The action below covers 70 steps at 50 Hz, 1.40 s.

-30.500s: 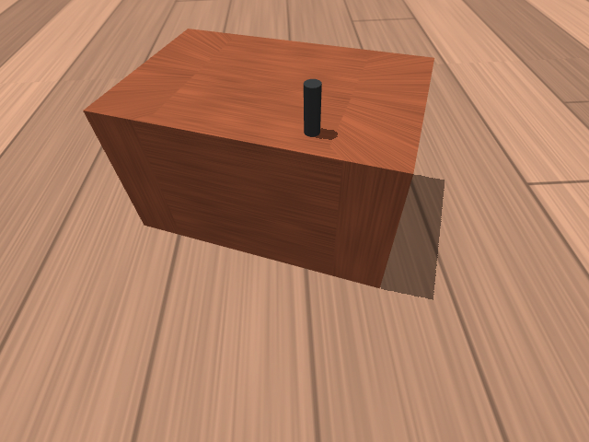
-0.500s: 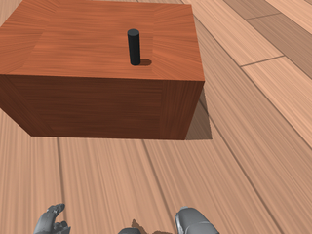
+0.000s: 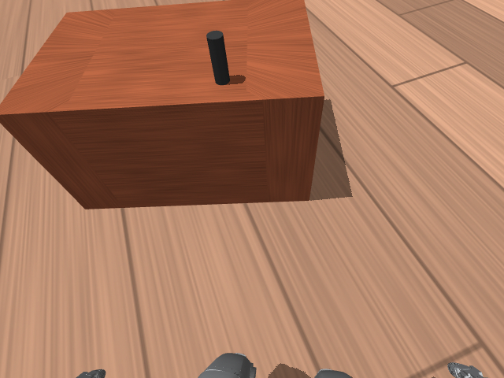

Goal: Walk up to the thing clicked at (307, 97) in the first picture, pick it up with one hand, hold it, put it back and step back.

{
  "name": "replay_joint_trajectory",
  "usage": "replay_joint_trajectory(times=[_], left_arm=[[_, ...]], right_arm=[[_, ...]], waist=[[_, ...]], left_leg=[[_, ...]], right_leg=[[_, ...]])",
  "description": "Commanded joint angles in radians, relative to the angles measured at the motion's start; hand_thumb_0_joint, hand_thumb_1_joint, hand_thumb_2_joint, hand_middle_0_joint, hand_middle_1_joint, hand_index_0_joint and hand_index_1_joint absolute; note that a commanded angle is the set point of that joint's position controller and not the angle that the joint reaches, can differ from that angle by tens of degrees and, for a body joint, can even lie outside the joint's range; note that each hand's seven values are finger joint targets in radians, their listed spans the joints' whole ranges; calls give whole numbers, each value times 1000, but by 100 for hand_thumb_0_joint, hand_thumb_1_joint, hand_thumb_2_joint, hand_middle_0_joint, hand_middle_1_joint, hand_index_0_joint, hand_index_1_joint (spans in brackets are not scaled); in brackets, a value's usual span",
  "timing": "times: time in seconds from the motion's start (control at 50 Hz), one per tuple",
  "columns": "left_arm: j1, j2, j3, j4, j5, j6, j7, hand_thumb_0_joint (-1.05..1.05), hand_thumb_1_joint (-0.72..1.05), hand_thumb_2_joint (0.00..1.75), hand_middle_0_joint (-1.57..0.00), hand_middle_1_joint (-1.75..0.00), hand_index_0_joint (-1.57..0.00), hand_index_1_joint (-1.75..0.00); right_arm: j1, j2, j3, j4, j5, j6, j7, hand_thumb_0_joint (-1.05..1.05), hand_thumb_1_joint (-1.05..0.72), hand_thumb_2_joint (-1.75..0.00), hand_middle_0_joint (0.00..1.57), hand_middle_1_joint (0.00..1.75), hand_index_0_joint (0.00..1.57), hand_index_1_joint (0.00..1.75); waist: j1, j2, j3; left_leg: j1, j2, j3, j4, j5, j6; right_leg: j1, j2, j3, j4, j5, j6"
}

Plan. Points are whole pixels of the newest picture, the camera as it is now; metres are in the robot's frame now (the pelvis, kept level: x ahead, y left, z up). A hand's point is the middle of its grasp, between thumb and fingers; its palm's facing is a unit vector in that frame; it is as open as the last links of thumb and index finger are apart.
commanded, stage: step back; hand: left
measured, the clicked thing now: (218, 59) +0.99 +0.19 -0.09
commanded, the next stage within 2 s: stand in 1.34 s
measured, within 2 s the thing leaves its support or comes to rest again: neither
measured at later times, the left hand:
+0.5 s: hand out of the picture -0.06 +0.24 -0.16, palm faces -0.02 -0.94 -0.34, open 7.4 cm
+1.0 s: hand out of the picture +0.00 +0.26 -0.15, palm faces +0.00 -0.92 -0.39, open 7.4 cm
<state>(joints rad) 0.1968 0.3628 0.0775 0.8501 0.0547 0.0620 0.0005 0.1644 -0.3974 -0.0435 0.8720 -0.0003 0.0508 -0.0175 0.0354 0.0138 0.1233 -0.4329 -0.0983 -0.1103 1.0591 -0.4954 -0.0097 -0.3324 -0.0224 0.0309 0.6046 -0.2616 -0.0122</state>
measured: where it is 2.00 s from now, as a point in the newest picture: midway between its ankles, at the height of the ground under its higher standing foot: outside the picture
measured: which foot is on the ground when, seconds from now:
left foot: up 0.00-0.08, down 0.10-1.00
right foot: down 0.00-0.14, up 0.16-0.40, down 0.42-0.70, up 0.72-0.94, down 0.96-1.00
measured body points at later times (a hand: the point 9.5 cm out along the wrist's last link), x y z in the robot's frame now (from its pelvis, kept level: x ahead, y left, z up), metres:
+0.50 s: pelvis -0.12 -0.01 +0.00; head -0.10 +0.00 +0.44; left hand -0.06 +0.29 -0.14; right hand -0.01 -0.34 -0.11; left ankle -0.08 +0.11 -0.72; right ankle -0.14 -0.15 -0.73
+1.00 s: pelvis -0.10 -0.01 +0.00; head -0.07 -0.01 +0.45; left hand -0.01 +0.31 -0.12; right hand -0.04 -0.32 -0.13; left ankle -0.09 +0.11 -0.73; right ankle -0.07 -0.14 -0.73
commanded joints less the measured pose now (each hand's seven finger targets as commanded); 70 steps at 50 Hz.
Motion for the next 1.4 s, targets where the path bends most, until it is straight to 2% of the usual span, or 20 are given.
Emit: replay_joint_trajectory(times=[0.0,0.08,0.12,0.14,0.16,0.22,0.34,0.4,0.44,0.46,0.5,0.64,0.66,0.7,0.72,0.78,0.92,1.0,1.1,1.38], left_arm=[[-48,237,64,-134,6,-17,27,0,90,90,-20,-30,-20,-30],[-49,216,48,-152,-20,7,13,0,90,90,-20,-30,-20,-30],[-30,160,30,-158,-29,7,10,0,90,90,-20,-30,-20,-30],[-127,222,50,-164,-16,10,21,0,90,90,-20,-30,-20,-30],[-140,258,60,-151,-17,11,16,0,90,90,-20,-30,-20,-30],[-23,216,56,-87,-38,3,-1,0,90,90,-20,-30,-20,-30],[-61,190,30,-60,-28,-52,-18,0,90,90,-20,-30,-20,-30],[59,189,42,38,-14,-81,-2,0,90,90,-20,-30,-20,-30],[73,288,67,43,4,-104,6,0,90,90,-20,-30,-20,-30],[0,365,77,14,0,-99,7,0,90,90,-20,-30,-20,-30],[-122,302,57,-9,-11,-96,1,0,90,90,-20,-30,-20,-30],[-83,245,26,18,-20,-85,-11,0,90,90,-20,-30,-20,-30],[-76,203,12,17,-20,-81,-11,0,90,90,-20,-30,-20,-30],[-77,207,17,29,-35,-74,-2,0,90,90,-20,-30,-20,-30],[-57,244,25,36,-33,-76,1,0,90,90,-20,-30,-20,-30],[-33,209,21,53,-38,-83,-5,0,90,90,-20,-30,-20,-30],[6,192,29,104,-31,-97,7,0,90,90,-20,-30,-20,-30],[-168,297,30,63,-24,-102,11,0,90,90,-20,-30,-20,-30],[-178,214,15,84,-43,-94,8,0,90,90,-20,-30,-20,-30],[-192,173,-18,171,-57,-90,5,0,90,90,-20,-30,-20,-30]], right_arm=[[6,-136,-39,-88,-17,-46,-28,0,-90,-90,20,30,20,30],[115,-161,-64,-26,-35,-67,-30,0,-90,-90,20,30,20,30],[33,-338,-97,-53,-57,-64,-22,0,-90,-90,20,30,20,30],[15,-391,-107,-71,-49,-66,-24,0,-90,-90,20,30,20,30],[-43,-350,-101,-76,-49,-76,-32,0,-90,-90,20,30,20,30],[-75,-218,-59,-71,-47,-90,-35,0,-90,-90,20,30,20,30],[6,-229,-76,-47,-49,-83,-3,0,-90,-90,20,30,20,30],[-27,-210,-67,-49,-45,-55,7,0,-90,-90,20,30,20,30],[-25,-99,-30,-81,-27,-61,12,0,-90,-90,20,30,20,30],[-74,-154,-49,-78,-36,-61,0,0,-90,-90,20,30,20,30],[-31,-207,-70,-32,-24,-69,16,0,-90,-90,20,30,20,30],[48,-153,-61,37,-29,-100,20,0,-90,-90,20,30,20,30],[86,-173,-72,53,-37,-106,13,0,-90,-90,20,30,20,30],[80,-299,-93,47,-39,-114,11,0,-90,-90,20,30,20,30],[52,-318,-102,41,-39,-115,12,0,-90,-90,20,30,20,30],[25,-219,-73,37,-43,-127,5,0,-90,-90,20,30,20,30],[-44,-157,-39,36,-6,-91,4,0,-90,-90,20,30,20,30],[33,-125,-31,73,-4,-72,-4,0,-90,-90,20,30,20,30],[9,-178,-33,121,-17,-96,0,0,-90,-90,20,30,20,30],[-111,-158,-11,146,-8,-98,1,0,-90,-90,20,30,20,30]], waist=[[12,-245,-154],[-19,-164,-230],[3,180,-184],[-73,209,-141],[-46,151,-93],[28,68,-111],[-68,193,-154],[-6,151,-138],[0,-173,-125],[27,-157,-65],[-44,-123,24],[-53,-159,-67],[-72,-76,-94],[-67,99,-113],[-55,79,-86],[-25,87,-89],[21,74,-174],[-47,-158,-164],[-23,-56,-159],[-25,48,-193]], left_leg=[[-31,50,89,-268,-41,-16],[231,80,91,-731,348,16],[313,442,-375,-748,418,179],[82,561,-498,-787,340,305],[25,549,-451,-779,341,310],[187,316,-77,-649,574,174],[332,301,-67,-667,117,197],[125,257,3,-524,145,139],[-177,101,107,-266,-2,18],[-81,123,32,-217,-86,4],[67,153,31,-210,-5,4],[294,79,121,-618,175,18],[379,136,18,-677,177,30],[310,439,-434,-837,-111,208],[247,465,-453,-853,-162,253],[326,359,-231,-772,239,175],[134,233,8,-543,508,79],[176,117,79,-348,-22,4],[210,219,-23,-608,550,63],[283,228,-17,-694,652,32]], right_leg=[[261,-185,129,-83,433,-178],[183,-133,97,115,281,-99],[-219,73,-3,332,-305,-12],[-113,30,122,485,-375,4],[-75,11,174,562,-324,1],[-138,86,177,557,-187,-9],[-25,28,3,24,-272,20],[257,56,-14,-303,-57,-19],[379,-197,436,-344,-136,-109],[91,-338,542,-372,-366,-222],[-90,-277,409,-370,-469,-200],[-31,-133,146,-179,-128,-103],[-92,-99,98,-62,-85,-78],[-163,12,6,223,-294,-20],[-135,-15,43,279,-300,-25],[-147,-41,48,211,-239,-25],[278,0,-38,-197,121,-17],[77,-329,295,-274,42,-209],[171,-89,2,-106,261,-28],[282,-100,11,-205,321,-7]])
